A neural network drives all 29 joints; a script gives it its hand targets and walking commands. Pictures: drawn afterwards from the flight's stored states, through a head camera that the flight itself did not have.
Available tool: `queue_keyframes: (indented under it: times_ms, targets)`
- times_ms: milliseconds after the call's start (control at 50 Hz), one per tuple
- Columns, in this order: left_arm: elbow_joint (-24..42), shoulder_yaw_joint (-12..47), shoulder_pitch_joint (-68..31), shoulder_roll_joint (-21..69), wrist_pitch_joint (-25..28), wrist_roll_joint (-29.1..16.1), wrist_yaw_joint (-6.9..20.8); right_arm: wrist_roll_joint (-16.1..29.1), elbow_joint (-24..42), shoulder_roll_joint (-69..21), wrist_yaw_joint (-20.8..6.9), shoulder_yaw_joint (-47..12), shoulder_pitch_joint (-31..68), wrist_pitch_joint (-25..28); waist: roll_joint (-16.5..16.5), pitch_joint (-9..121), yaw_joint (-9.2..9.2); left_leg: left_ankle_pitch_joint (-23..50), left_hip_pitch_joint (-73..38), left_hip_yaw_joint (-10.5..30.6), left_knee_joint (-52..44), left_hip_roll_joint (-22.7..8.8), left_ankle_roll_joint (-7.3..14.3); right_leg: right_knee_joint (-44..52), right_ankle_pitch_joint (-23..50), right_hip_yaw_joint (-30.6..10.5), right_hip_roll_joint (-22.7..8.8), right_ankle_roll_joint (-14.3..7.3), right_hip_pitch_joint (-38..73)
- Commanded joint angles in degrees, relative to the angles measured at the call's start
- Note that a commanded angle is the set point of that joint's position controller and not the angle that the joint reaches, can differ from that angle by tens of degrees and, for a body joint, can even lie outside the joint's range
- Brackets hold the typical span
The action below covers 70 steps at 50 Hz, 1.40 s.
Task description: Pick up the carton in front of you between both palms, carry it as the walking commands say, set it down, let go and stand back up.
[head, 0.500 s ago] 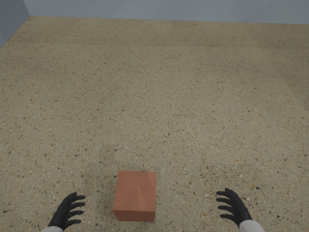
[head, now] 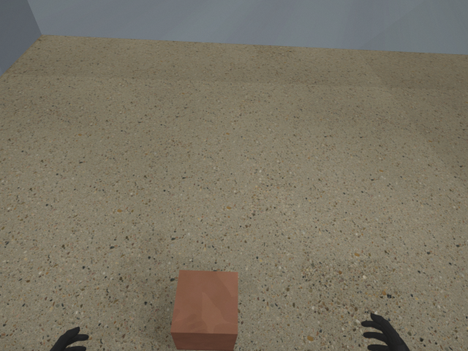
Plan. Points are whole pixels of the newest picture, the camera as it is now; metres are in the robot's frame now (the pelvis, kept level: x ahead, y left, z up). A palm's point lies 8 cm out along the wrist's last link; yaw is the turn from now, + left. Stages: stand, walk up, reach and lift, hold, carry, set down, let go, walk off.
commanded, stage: stand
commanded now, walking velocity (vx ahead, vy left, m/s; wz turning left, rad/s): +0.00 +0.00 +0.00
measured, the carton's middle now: (206, 311) +0.38 +0.05 -0.65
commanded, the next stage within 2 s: none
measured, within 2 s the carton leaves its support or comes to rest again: neither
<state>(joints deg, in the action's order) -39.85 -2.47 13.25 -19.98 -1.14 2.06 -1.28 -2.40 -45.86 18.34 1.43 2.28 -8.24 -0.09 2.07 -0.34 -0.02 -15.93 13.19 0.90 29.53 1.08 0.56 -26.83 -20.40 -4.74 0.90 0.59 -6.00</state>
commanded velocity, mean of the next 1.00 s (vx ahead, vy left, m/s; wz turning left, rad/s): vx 0.00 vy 0.00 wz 0.00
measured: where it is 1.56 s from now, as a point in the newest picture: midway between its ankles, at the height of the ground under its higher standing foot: outside the picture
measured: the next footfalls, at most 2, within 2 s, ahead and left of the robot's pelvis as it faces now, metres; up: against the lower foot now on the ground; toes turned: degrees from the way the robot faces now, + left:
none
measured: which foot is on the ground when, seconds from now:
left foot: down 0.00-1.00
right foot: down 0.00-1.00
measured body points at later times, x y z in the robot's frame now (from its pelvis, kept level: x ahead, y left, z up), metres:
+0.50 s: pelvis -0.01 +0.01 +0.00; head -0.01 +0.02 +0.45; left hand +0.10 +0.31 -0.11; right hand +0.11 -0.30 -0.10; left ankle +0.00 +0.11 -0.74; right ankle -0.07 -0.13 -0.74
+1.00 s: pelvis -0.02 +0.00 +0.01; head -0.03 +0.01 +0.46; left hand +0.07 +0.31 -0.11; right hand +0.08 -0.31 -0.10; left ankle +0.00 +0.11 -0.74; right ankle -0.07 -0.13 -0.74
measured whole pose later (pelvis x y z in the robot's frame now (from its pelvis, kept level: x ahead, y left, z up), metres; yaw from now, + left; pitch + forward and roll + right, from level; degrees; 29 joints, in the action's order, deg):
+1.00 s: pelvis -0.02 +0.00 +0.01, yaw +0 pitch -3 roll +0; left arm -53.3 -0.6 10.9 -22.1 0.3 1.3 -0.9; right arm -1.1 -58.4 21.5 0.7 0.6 -6.2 0.7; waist 1.0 -1.6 0.4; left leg -10.5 9.7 1.1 22.7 1.2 0.8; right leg -20.6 -15.4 -4.6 0.5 0.8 -2.8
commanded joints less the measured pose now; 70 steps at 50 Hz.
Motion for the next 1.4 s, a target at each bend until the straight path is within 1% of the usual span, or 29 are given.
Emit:
queue_keyframes:
  times_ms: [0,160,480,680,1000,1380]
  targets:
    - [2.71,-1.69,-0.72,-7.82,1.03,-0.07,-0.33,0.11,2.33,9.33,0.27,1.98,2.19,0.96,-2.74,3.2,0.03,20.29,-7.32,5.0,-3.24,-5.69,0.59,3.25,17.32,-1.5,-3.96,-0.06,-4.7]
    - [0.18,-1.08,-0.93,-8.46,1.33,-0.22,-0.42,0.39,-0.28,10.01,0.21,1.63,2.85,1.14,-2.22,2.63,0.1,19.94,-8.06,5.31,-4.2,-5.85,0.83,4.27,17.08,-1.85,-4.48,-0.32,-4.4]
    - [-4.86,-0.4,-1.77,-9.98,1.76,-0.51,-0.26,0.83,-5.06,11.4,-0.2,1.0,3.87,1.22,-1.98,0.56,0.31,14.59,-7.96,5.98,-7.38,-6.14,0.96,7.44,13.87,-3.03,-5.43,-1.06,-4.09]
    - [-7.8,-0.21,-2.4,-10.64,1.94,-0.63,-0.05,1.08,-7.55,12.21,-0.41,0.63,4.21,1.31,-1.89,-0.06,0.38,12.79,-7.97,6.43,-8.82,-6.37,1.04,8.93,12.7,-3.41,-5.77,-1.3,-3.75]
    - [-11.31,-0.07,-3.6,-11.31,2.05,-0.84,0.19,1.42,-10.24,13.09,-0.53,0.07,4.65,1.39,-1.91,-0.1,0.39,13.27,-8.24,6.92,-9.87,-6.75,1.22,10.26,12.85,-3.47,-6.22,-1.45,-2.82]
    - [-13.93,0.01,-4.97,-11.79,2.03,-1.02,0.33,1.64,-12.02,13.74,-0.58,-0.21,5.33,1.42,-2.04,0.13,0.33,14.46,-8.72,7.22,-10.67,-7.05,1.32,11.11,13.2,-3.23,-6.56,-1.53,-2.0]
